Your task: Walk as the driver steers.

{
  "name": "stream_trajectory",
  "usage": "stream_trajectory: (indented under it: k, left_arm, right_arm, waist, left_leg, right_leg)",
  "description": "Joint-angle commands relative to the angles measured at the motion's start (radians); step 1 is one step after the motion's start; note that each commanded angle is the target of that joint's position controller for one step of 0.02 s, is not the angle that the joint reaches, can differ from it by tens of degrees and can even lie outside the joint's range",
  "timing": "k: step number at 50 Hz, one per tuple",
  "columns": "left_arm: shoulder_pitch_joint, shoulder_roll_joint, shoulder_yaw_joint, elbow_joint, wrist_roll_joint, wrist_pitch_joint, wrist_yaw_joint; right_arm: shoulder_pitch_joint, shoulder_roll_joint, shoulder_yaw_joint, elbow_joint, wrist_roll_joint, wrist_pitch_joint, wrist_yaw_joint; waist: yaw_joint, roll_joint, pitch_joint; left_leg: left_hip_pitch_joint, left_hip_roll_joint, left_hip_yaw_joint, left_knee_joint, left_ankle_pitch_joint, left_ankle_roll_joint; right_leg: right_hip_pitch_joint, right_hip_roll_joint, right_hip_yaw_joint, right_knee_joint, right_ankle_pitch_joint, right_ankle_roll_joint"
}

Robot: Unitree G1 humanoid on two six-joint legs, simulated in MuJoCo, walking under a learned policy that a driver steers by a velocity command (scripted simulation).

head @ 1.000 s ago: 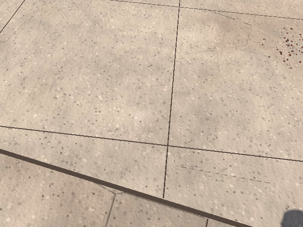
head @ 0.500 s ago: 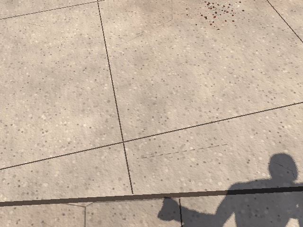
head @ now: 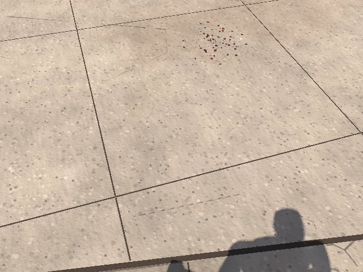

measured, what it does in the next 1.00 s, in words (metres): stands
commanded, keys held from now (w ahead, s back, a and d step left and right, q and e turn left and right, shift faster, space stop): no key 1.00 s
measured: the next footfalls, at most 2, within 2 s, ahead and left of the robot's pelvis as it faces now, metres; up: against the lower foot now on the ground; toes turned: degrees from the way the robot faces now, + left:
right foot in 1.52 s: +0.15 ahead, -0.13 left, +0.00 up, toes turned -1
left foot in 2.00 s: +0.51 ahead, +0.09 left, +0.00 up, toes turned +2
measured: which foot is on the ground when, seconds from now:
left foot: down 0.00-1.00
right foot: down 0.00-1.00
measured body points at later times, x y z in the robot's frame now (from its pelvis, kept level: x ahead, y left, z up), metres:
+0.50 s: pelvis +0.01 +0.01 +0.00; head +0.02 +0.02 +0.45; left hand +0.12 +0.27 -0.12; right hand +0.13 -0.24 -0.11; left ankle -0.01 +0.12 -0.74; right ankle +0.02 -0.12 -0.74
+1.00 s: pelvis +0.01 +0.03 +0.00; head +0.02 +0.04 +0.45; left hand +0.07 +0.29 -0.14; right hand +0.09 -0.23 -0.13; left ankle -0.01 +0.12 -0.74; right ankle +0.02 -0.12 -0.74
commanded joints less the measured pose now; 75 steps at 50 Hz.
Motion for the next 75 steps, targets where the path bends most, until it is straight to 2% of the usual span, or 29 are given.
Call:
stream_trajectory:
  k: [1,4,7,27,43,58,59,60,61,62,63,64,65,66,68,71,73,74,75]
  left_arm:
    - [-0.025,0.097,0.031,-0.059,-0.001,-0.023,0.003]
    - [-0.014,0.091,0.031,-0.047,-0.003,-0.028,0.005]
    - [-0.003,0.088,0.032,-0.038,-0.004,-0.029,0.01]
    - [0.027,0.07,0.032,0.039,-0.007,-0.021,0.038]
    - [0.049,0.072,0.033,0.188,-0.011,-0.024,0.051]
    - [0.063,0.069,0.019,0.319,-0.015,-0.031,0.054]
    - [0.077,0.056,0.015,0.332,-0.015,-0.03,0.054]
    - [0.071,0.05,0.013,0.336,-0.019,-0.029,0.055]
    - [0.051,0.054,0.013,0.328,-0.024,-0.033,0.055]
    - [0.016,0.061,0.012,0.308,-0.027,-0.043,0.052]
    - [-0.03,0.068,0.01,0.283,-0.031,-0.061,0.045]
    - [-0.063,0.073,0.011,0.267,-0.037,-0.077,0.036]
    - [-0.059,0.078,0.015,0.268,-0.041,-0.09,0.026]
    - [-0.04,0.078,0.018,0.275,-0.043,-0.102,0.017]
    - [-0.056,0.074,0.019,0.274,-0.046,-0.124,0.003]
    - [-0.066,0.041,0.011,0.276,-0.045,-0.139,-0.012]
    - [0.018,0.05,0.016,0.311,-0.048,-0.136,-0.016]
    - [0.085,0.067,0.025,0.337,-0.048,-0.13,-0.013]
    - [0.168,0.092,0.037,0.358,-0.053,-0.127,-0.006]
  right_arm:
    - [-0.028,-0.133,-0.031,-0.074,0.005,-0.013,-0.008]
    - [-0.021,-0.123,-0.027,-0.073,0.006,-0.009,-0.007]
    - [-0.02,-0.114,-0.023,-0.07,0.006,-0.008,-0.003]
    - [0.021,-0.104,-0.013,0.022,0.012,-0.018,-0.003]
    - [0.052,-0.114,-0.007,0.142,0.016,-0.013,-0.008]
    - [0.085,-0.119,0.0,0.228,0.019,-0.003,-0.015]
    - [0.101,-0.114,0.001,0.24,0.018,-0.001,-0.017]
    - [0.107,-0.127,-0.003,0.245,0.022,0.002,-0.02]
    - [0.118,-0.168,-0.015,0.246,0.03,0.005,-0.024]
    - [0.142,-0.202,-0.026,0.249,0.035,0.005,-0.028]
    - [0.158,-0.229,-0.036,0.249,0.036,0.0,-0.032]
    - [0.174,-0.232,-0.041,0.25,0.028,-0.011,-0.034]
    - [0.179,-0.219,-0.041,0.248,0.024,-0.023,-0.033]
    - [0.177,-0.199,-0.038,0.242,0.029,-0.031,-0.031]
    - [0.16,-0.184,-0.037,0.227,0.043,-0.035,-0.028]
    - [0.166,-0.211,-0.045,0.225,0.048,-0.026,-0.023]
    - [0.153,-0.222,-0.047,0.221,0.057,-0.018,-0.019]
    - [0.154,-0.207,-0.041,0.219,0.055,-0.018,-0.017]
    - [0.143,-0.172,-0.027,0.214,0.048,-0.023,-0.013]
  waist:
    - [-0.011,0.041,-0.037]
    - [-0.016,0.007,-0.046]
    - [-0.015,-0.001,-0.047]
    - [-0.008,0.023,-0.023]
    - [-0.015,0.027,0.0]
    - [-0.02,0.027,0.011]
    - [-0.02,0.036,-0.011]
    - [-0.026,0.056,0.003]
    - [-0.04,0.106,0.028]
    - [-0.054,0.157,0.065]
    - [-0.069,0.182,0.112]
    - [-0.079,0.176,0.146]
    - [-0.072,0.151,0.154]
    - [-0.06,0.119,0.142]
    - [-0.054,0.089,0.111]
    - [-0.045,0.126,0.059]
    - [0.006,0.115,0.042]
    - [0.037,0.1,0.024]
    - [0.083,0.078,0.002]
  left_leg:
    - [-0.001,0.092,-0.093,-0.103,0.076,0.039]
    - [0.012,0.079,-0.08,-0.083,0.098,0.039]
    - [0.011,0.07,-0.071,-0.076,0.109,0.037]
    - [-0.017,0.06,-0.072,-0.113,0.115,0.039]
    - [0.01,0.062,-0.086,-0.165,0.126,0.058]
    - [0.034,0.056,-0.085,-0.183,0.162,0.062]
    - [0.044,0.052,-0.087,-0.201,0.048,0.066]
    - [0.036,0.056,-0.109,-0.23,-0.135,0.082]
    - [0.035,0.094,-0.178,-0.273,-0.326,0.119]
    - [0.043,0.185,-0.303,-0.34,-0.478,0.171]
    - [0.023,0.283,-0.426,-0.4,-0.526,0.227]
    - [0.034,0.341,-0.499,-0.434,-0.484,0.268]
    - [0.086,0.365,-0.518,-0.437,-0.419,0.285]
    - [0.143,0.36,-0.495,-0.429,-0.36,0.28]
    - [0.184,0.301,-0.369,-0.417,-0.221,0.231]
    - [0.082,0.216,-0.209,-0.377,-0.106,0.203]
    - [-0.054,0.193,-0.167,-0.314,-0.12,0.189]
    - [-0.116,0.177,-0.158,-0.264,-0.126,0.174]
    - [-0.181,0.146,-0.123,-0.158,-0.085,0.145]
  right_leg:
    - [0.008,-0.061,0.054,-0.059,0.119,-0.019]
    - [0.013,-0.065,0.06,-0.06,0.143,-0.015]
    - [0.022,-0.068,0.064,-0.059,0.157,-0.014]
    - [0.084,-0.068,0.053,-0.058,0.204,0.005]
    - [0.091,-0.067,0.033,-0.093,0.196,0.027]
    - [0.079,-0.068,0.013,-0.119,0.186,0.03]
    - [0.085,-0.054,-0.006,-0.112,0.114,0.029]
    - [0.057,-0.03,-0.037,-0.077,0.01,0.025]
    - [-0.014,0.002,-0.081,0.005,-0.116,0.021]
    - [-0.116,-0.001,-0.105,0.089,-0.174,0.013]
    - [-0.187,-0.043,-0.104,0.186,-0.175,0.004]
    - [-0.271,-0.083,-0.08,0.294,-0.208,-0.004]
    - [-0.354,-0.114,-0.064,0.381,-0.235,-0.012]
    - [-0.408,-0.136,-0.06,0.41,-0.23,-0.021]
    - [-0.384,-0.151,-0.087,0.296,-0.173,-0.028]
    - [-0.154,-0.098,-0.166,0.096,-0.072,-0.009]
    - [0.058,-0.051,-0.216,-0.014,0.07,-0.002]
    - [0.162,-0.031,-0.223,-0.024,0.07,-0.003]
    - [0.277,-0.048,-0.185,-0.053,0.04,-0.023]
